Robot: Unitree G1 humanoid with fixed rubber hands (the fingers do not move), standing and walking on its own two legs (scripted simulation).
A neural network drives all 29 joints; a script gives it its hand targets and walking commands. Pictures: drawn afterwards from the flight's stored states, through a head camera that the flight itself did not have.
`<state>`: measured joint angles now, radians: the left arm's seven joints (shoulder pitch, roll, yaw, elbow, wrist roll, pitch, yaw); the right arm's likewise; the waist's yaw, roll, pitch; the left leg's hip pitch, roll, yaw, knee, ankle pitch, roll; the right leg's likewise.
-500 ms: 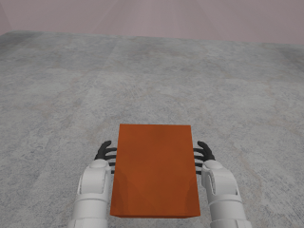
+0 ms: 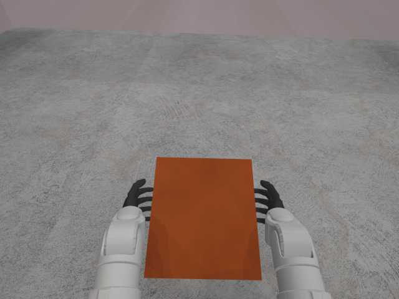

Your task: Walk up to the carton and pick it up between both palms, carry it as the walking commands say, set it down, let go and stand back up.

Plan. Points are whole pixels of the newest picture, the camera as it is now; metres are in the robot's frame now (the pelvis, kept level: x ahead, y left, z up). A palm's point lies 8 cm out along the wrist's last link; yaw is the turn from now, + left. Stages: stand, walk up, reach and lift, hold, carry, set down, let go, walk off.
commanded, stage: carry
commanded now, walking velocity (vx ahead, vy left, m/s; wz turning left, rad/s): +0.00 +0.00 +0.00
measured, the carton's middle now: (202, 221) +0.32 +0.00 -0.05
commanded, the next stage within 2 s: hold in 1.62 s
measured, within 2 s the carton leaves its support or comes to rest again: neither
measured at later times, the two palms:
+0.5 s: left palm (121, 211) +0.29 +0.17 +0.04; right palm (264, 211) +0.29 -0.12 +0.04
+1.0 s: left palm (131, 204) +0.31 +0.15 +0.04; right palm (270, 206) +0.30 -0.14 +0.04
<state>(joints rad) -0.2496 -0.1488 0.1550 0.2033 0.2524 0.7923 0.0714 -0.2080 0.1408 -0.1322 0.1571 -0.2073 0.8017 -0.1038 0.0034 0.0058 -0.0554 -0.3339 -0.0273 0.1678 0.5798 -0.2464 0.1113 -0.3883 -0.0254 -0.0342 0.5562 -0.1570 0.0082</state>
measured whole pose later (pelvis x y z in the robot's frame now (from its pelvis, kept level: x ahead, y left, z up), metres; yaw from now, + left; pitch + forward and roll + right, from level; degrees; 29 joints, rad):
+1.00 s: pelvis +0.02 +0.00 +0.00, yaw +0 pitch +0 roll +0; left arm -0.24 -0.15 0.14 0.16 0.25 0.78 0.06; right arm -0.20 0.14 -0.13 0.13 -0.22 0.78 -0.10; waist 0.01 0.01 -0.05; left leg -0.32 -0.03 0.17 0.57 -0.27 0.11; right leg -0.38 -0.03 -0.03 0.56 -0.19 0.01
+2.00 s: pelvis +0.02 -0.02 +0.01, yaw +12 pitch -9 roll +0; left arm -0.46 -0.22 0.24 0.51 0.30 0.66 0.07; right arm -0.34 0.17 -0.42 0.25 -0.34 0.75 -0.03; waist -0.16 0.02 0.01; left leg -0.11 -0.12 -0.03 0.48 -0.21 0.09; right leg -0.12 0.00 0.10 0.51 -0.23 0.03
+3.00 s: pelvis +0.02 -0.02 -0.03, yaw +11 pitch +11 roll -1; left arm -0.52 -0.19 0.31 0.69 0.26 0.26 0.16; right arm -0.42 0.12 -0.44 0.59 -0.28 0.28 -0.03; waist -0.09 0.03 0.00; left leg -0.71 -0.10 -0.03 0.85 -0.33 0.07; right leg -0.70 0.06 0.10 0.83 -0.32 0.03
